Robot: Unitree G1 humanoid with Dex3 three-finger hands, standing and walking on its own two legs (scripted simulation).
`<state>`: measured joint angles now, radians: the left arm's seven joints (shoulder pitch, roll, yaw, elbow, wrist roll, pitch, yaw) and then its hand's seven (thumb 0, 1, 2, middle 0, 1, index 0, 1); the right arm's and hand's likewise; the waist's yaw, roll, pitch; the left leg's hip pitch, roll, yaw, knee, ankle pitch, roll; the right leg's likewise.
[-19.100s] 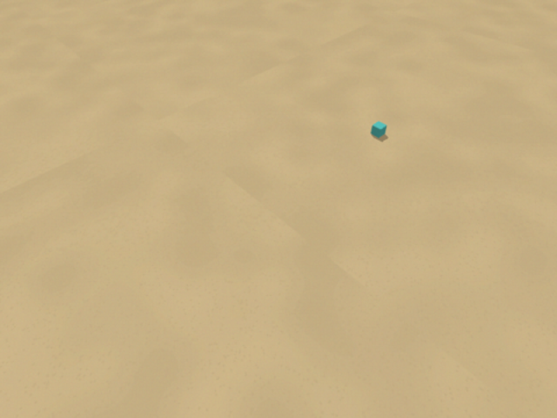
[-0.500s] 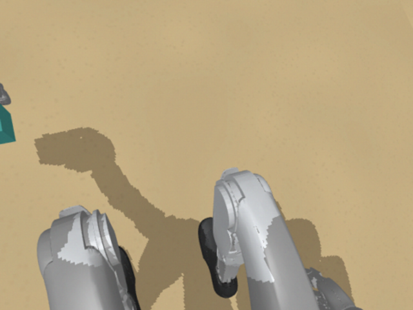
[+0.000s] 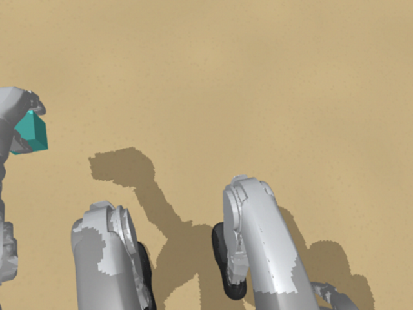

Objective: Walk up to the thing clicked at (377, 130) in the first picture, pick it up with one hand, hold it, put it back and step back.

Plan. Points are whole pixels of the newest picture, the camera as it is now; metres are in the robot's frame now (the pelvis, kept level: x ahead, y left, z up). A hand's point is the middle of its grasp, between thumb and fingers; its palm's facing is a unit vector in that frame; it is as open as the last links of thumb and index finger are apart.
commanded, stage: lift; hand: left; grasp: from above
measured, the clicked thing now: (23, 133) +0.48 +0.32 -0.17
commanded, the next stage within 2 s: hold in 1.36 s
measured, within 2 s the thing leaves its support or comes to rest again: neither
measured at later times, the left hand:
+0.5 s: hand out of the picture +0.39 +0.31 +0.05, palm faces -0.44 -0.09 -0.89, open 8.8 cm
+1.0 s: hand out of the picture +0.34 +0.28 +0.23, palm faces -0.45 -0.10 -0.89, open 8.8 cm
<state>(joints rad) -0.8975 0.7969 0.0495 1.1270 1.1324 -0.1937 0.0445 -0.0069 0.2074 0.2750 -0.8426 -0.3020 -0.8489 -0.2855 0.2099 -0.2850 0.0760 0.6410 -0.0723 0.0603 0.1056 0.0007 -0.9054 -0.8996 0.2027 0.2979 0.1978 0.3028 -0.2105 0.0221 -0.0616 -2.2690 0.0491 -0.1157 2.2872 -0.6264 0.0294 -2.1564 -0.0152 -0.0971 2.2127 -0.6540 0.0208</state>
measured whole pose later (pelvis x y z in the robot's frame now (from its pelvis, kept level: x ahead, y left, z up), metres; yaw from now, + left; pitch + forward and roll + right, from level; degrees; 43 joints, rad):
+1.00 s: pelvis +0.03 +0.00 +0.31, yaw +6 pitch +16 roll -2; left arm -0.35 0.46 -0.15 0.83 1.01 -0.07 0.13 -0.01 0.18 0.31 -0.86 -0.29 -0.86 -0.29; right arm 0.23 -0.25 -0.02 0.74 0.04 -0.02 -0.05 0.01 -0.90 -0.90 0.20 0.30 0.20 0.30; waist -0.07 0.04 -0.14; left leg -1.04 0.05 0.00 1.21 -0.46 0.01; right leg -1.00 -0.01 -0.04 1.17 -0.47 0.01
